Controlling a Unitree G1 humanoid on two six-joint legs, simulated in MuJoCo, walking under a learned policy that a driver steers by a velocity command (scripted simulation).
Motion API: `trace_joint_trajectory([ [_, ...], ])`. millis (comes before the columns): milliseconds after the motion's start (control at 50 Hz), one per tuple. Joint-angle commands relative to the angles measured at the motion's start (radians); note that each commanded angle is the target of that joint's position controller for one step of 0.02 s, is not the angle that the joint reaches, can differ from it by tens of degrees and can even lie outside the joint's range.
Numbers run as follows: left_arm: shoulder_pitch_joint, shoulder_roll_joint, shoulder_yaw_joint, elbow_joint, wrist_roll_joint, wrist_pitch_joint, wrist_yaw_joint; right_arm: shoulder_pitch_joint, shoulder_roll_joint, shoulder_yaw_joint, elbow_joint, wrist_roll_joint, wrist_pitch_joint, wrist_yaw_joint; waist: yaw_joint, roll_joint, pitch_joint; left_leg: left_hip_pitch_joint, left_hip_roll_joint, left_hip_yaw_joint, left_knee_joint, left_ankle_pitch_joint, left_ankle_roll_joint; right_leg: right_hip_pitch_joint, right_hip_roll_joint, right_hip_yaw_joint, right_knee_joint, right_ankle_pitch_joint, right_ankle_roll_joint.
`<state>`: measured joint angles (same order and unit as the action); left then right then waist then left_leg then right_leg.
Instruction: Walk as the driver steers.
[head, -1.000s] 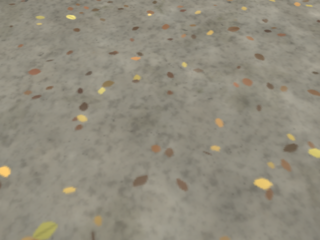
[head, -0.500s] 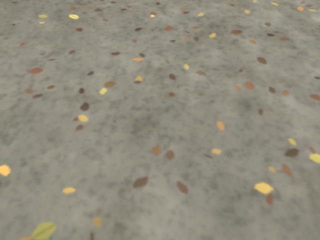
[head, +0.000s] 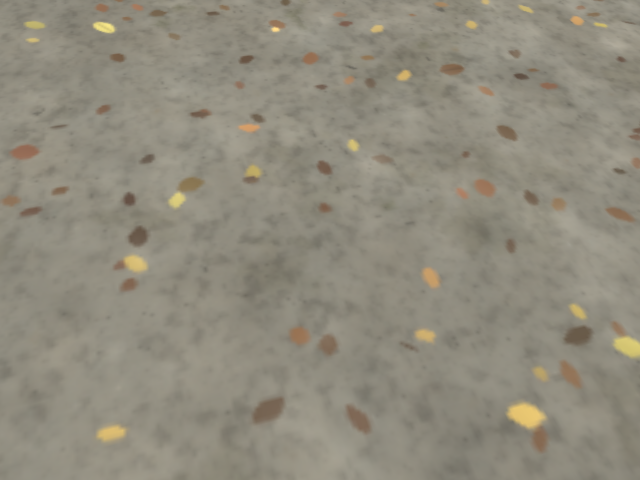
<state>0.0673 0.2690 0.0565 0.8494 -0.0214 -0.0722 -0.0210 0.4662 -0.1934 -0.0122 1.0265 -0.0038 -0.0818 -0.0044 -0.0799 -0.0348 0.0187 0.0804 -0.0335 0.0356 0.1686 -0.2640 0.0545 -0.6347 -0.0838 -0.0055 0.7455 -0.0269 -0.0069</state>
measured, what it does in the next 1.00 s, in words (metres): walks ahead: right foot, then left foot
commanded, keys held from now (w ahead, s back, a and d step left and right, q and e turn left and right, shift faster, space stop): w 0.82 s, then no key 0.18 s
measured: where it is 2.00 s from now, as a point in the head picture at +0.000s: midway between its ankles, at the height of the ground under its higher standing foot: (272, 322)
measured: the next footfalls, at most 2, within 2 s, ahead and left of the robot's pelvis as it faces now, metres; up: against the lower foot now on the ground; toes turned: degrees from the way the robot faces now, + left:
right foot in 0.18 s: +0.30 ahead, -0.13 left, +0.00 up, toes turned -1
left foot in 0.70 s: +0.60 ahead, +0.12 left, +0.00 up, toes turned +3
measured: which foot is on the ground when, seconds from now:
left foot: down 0.00-0.20, up 0.22-0.68, down 0.70-1.00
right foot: up 0.00-0.16, down 0.18-0.72, up 0.74-1.00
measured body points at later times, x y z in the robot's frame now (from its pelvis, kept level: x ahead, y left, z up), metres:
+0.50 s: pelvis +0.29 -0.04 +0.00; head +0.31 -0.04 +0.45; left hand +0.30 +0.23 -0.14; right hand +0.46 -0.30 -0.11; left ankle +0.45 +0.14 -0.68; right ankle +0.26 -0.13 -0.75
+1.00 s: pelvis +0.57 +0.03 +0.00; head +0.60 +0.04 +0.45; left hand +0.71 +0.30 -0.12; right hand +0.61 -0.23 -0.13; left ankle +0.56 +0.12 -0.75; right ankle +0.70 -0.13 -0.69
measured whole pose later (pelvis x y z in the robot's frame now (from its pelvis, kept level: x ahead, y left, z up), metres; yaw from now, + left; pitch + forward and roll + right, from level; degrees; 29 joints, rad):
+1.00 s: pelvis +0.57 +0.03 +0.00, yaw +0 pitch +1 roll +1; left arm 0.11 0.28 0.05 0.91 0.00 -0.07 0.01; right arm 0.29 -0.24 -0.04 0.94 -0.01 -0.08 0.01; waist -0.04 -0.04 0.04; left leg -0.12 -0.06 0.06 0.26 -0.15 0.07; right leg -0.62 -0.10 0.03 0.80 -0.11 0.00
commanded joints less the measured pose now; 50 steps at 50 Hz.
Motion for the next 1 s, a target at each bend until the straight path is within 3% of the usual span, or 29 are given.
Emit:
trace_joint_trajectory([
  [20,-0.202,0.015,-0.011,-0.110,-0.005,-0.018,-0.012,0.047,-0.185,-0.036,-0.026,0.007,-0.007,-0.015,-0.012,0.121,0.129,-0.106,0.227,-0.102,-0.101,0.328,0.113,0.001,0.041,-0.044,-0.151,0.100,0.003],
  [80,-0.249,0.033,-0.012,-0.137,-0.009,-0.026,-0.027,0.057,-0.189,-0.044,-0.012,0.017,-0.001,-0.016,0.006,0.121,0.142,-0.019,0.271,-0.093,-0.068,0.402,0.109,0.003,0.044,-0.024,-0.223,0.086,-0.034],
  [120,-0.215,0.066,0.001,-0.134,-0.007,-0.032,-0.032,0.036,-0.207,-0.055,-0.019,0.015,0.007,-0.017,0.050,0.133,0.093,0.048,0.291,-0.082,0.018,0.631,0.093,0.076,0.070,-0.033,-0.242,0.028,-0.067],
  [140,-0.153,0.093,0.013,-0.119,-0.007,-0.032,-0.030,0.025,-0.222,-0.061,-0.024,0.011,0.013,-0.018,0.088,0.156,0.034,0.073,0.292,-0.076,0.103,0.822,0.084,0.166,0.100,-0.052,-0.229,-0.010,-0.086],
  [160,-0.013,0.129,0.034,-0.079,-0.009,-0.029,-0.023,0.009,-0.224,-0.063,-0.029,0.005,0.024,-0.017,0.161,0.169,-0.057,0.061,0.270,-0.052,0.266,0.975,0.066,0.337,0.132,-0.074,-0.231,-0.023,-0.114],
  [180,0.170,0.170,0.056,-0.025,-0.008,-0.023,-0.012,-0.006,-0.213,-0.057,-0.043,0.000,0.030,-0.017,0.243,0.162,-0.165,-0.083,0.233,-0.038,0.488,0.926,0.037,0.614,0.094,-0.031,-0.217,-0.010,-0.153],
  [200,0.338,0.260,0.077,0.007,0.021,-0.018,-0.002,0.084,-0.112,-0.027,-0.069,-0.010,0.019,-0.005,0.226,-0.027,-0.344,-0.473,0.111,-0.016,0.876,0.495,-0.016,1.046,-0.173,0.359,-0.205,-0.133,-0.294],
  [220,0.362,0.211,0.062,0.029,0.011,-0.013,-0.005,0.121,-0.054,-0.006,-0.046,0.010,-0.007,0.005,0.206,-0.185,-0.468,-0.666,-0.036,-0.117,1.147,-0.275,-0.040,1.144,-0.323,0.773,-0.409,-0.333,-0.388],
  [240,0.268,0.147,0.040,0.026,0.001,-0.016,-0.007,0.010,-0.161,-0.036,-0.082,0.041,-0.033,0.009,0.207,-0.129,-0.290,-0.774,0.028,-0.183,1.233,-0.260,-0.011,0.998,-0.273,0.696,-0.470,-0.403,-0.328],
  [260,0.176,0.113,0.029,0.009,0.005,-0.020,-0.006,-0.088,-0.195,-0.045,-0.118,0.061,-0.047,0.007,0.175,-0.077,-0.150,-0.792,0.081,-0.149,1.214,-0.177,0.006,0.824,-0.240,0.536,-0.500,-0.345,-0.288],
  [280,0.105,0.088,0.019,0.004,0.013,-0.029,-0.011,-0.130,-0.185,-0.048,-0.126,0.053,-0.050,0.000,0.133,0.007,-0.062,-0.754,0.129,-0.127,1.140,-0.095,0.005,0.653,-0.201,0.417,-0.537,-0.221,-0.264],
  [320,0.057,0.053,0.009,0.009,0.029,-0.041,-0.017,-0.095,-0.151,-0.056,-0.117,0.029,-0.026,-0.009,0.066,-0.015,-0.031,-0.628,0.180,-0.130,1.048,-0.026,-0.004,0.481,-0.137,0.279,-0.589,-0.114,-0.237],
  [360,0.075,0.065,0.009,0.033,0.021,-0.047,-0.017,-0.084,-0.114,-0.051,-0.122,0.023,-0.005,-0.011,0.043,-0.023,-0.005,-0.607,0.194,-0.113,0.985,-0.020,-0.022,0.399,-0.125,0.218,-0.633,-0.078,-0.251],
  [380,0.091,0.083,0.012,0.044,0.021,-0.050,-0.012,-0.115,-0.119,-0.053,-0.140,0.019,0.001,-0.013,0.043,-0.022,0.017,-0.634,0.202,-0.107,0.942,0.010,-0.034,0.379,-0.123,0.195,-0.652,-0.067,-0.257],
  [460,0.159,0.129,0.019,0.069,0.018,-0.044,0.015,-0.291,-0.129,-0.051,-0.204,0.006,-0.003,-0.009,0.086,-0.002,0.054,-0.715,0.198,-0.082,0.659,0.252,-0.065,0.410,-0.091,0.116,-0.670,-0.009,-0.234],
  [520,0.230,0.151,0.021,0.092,0.007,-0.037,0.022,-0.412,-0.110,-0.038,-0.233,0.013,-0.011,0.004,0.133,0.003,0.057,-0.655,0.150,-0.036,0.474,0.378,-0.067,0.440,-0.074,0.067,-0.661,0.001,-0.206],
  [580,0.295,0.157,0.023,0.124,-0.003,-0.023,0.023,-0.490,-0.122,-0.034,-0.267,0.023,-0.014,0.021,0.155,0.001,0.069,-0.685,0.137,-0.049,0.390,0.357,-0.053,0.563,-0.121,0.080,-0.615,0.000,-0.198],
  [620,0.310,0.166,0.028,0.136,-0.004,-0.009,0.026,-0.511,-0.142,-0.038,-0.287,0.023,-0.018,0.032,0.145,-0.004,0.063,-0.696,0.128,-0.057,0.355,0.282,-0.027,0.650,-0.162,0.096,-0.566,0.042,-0.183],
  [660,0.290,0.180,0.033,0.132,-0.001,0.005,0.028,-0.454,-0.174,-0.050,-0.283,0.025,-0.023,0.039,0.098,-0.028,0.025,-0.602,0.100,-0.036,0.334,0.200,0.002,0.696,-0.174,0.094,-0.480,0.201,-0.160],
  [680,0.268,0.177,0.030,0.127,0.002,0.012,0.028,-0.347,-0.203,-0.067,-0.254,0.023,-0.024,0.038,0.035,-0.029,-0.039,-0.454,0.067,-0.005,0.311,0.190,0.026,0.684,-0.140,0.061,-0.349,0.359,-0.139],
  [700,0.273,0.145,0.017,0.117,0.012,0.016,0.029,-0.170,-0.258,-0.094,-0.201,0.020,-0.023,0.030,-0.035,-0.004,-0.160,-0.198,0.082,-0.022,0.331,0.203,0.063,0.590,-0.082,0.019,-0.129,0.369,-0.109],
  [720,0.366,0.047,-0.015,0.090,0.026,0.004,0.022,-0.027,-0.366,-0.119,-0.176,-0.003,-0.019,0.024,-0.026,0.191,-0.334,0.203,0.336,-0.391,0.331,0.141,0.193,0.244,0.040,-0.042,0.264,0.041,-0.046],
  [740,0.394,0.012,-0.029,0.108,0.013,-0.020,0.016,0.006,-0.329,-0.110,-0.160,0.008,-0.013,0.030,-0.022,0.330,-0.418,0.336,0.444,-0.763,0.153,-0.018,0.285,0.007,0.154,0.045,0.486,-0.529,-0.021],
  [760,0.313,0.131,-0.001,0.093,-0.014,-0.040,0.010,-0.056,-0.256,-0.084,-0.171,0.013,-0.016,0.031,-0.028,0.234,-0.294,0.247,0.412,-0.684,0.124,-0.090,0.234,-0.097,0.087,0.122,0.578,-0.517,-0.044],
  [780,0.232,0.149,0.003,0.070,-0.030,-0.050,0.010,-0.141,-0.221,-0.074,-0.194,0.009,-0.017,0.028,-0.008,0.179,-0.180,0.111,0.375,-0.538,0.110,-0.038,0.199,-0.119,0.034,0.098,0.568,-0.429,-0.060],
  [800,0.194,0.138,0.004,0.066,-0.020,-0.050,0.015,-0.211,-0.197,-0.065,-0.204,0.002,-0.019,0.030,0.022,0.111,-0.100,-0.031,0.335,-0.426,0.077,0.066,0.183,-0.086,-0.011,0.075,0.504,-0.345,-0.056],
  [820,0.191,0.132,0.011,0.070,-0.005,-0.041,0.020,-0.250,-0.170,-0.057,-0.210,-0.004,-0.025,0.032,0.053,0.107,-0.064,-0.124,0.299,-0.350,0.046,0.139,0.166,-0.031,-0.045,0.080,0.436,-0.289,-0.052],
  [900,0.232,0.062,0.005,0.081,0.016,0.002,0.031,-0.256,-0.182,-0.056,-0.180,-0.012,-0.034,0.032,0.119,0.093,-0.036,-0.262,0.257,-0.156,0.031,0.696,0.179,0.086,-0.034,0.049,0.308,-0.233,0.000],
  [1000,0.072,0.036,-0.009,0.038,0.025,0.004,0.025,-0.219,-0.210,-0.057,-0.141,-0.008,-0.011,0.003,0.074,0.112,-0.053,-0.270,0.188,-0.019,0.046,0.748,0.134,0.183,0.018,0.002,-0.074,0.058,0.020],
])
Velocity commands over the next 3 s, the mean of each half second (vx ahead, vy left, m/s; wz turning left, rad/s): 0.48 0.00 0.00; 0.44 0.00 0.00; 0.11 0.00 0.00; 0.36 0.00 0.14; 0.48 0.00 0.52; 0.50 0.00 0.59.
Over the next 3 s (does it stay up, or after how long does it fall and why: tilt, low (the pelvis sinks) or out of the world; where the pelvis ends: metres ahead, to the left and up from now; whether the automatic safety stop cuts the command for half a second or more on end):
stays up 1.40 0.20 0.00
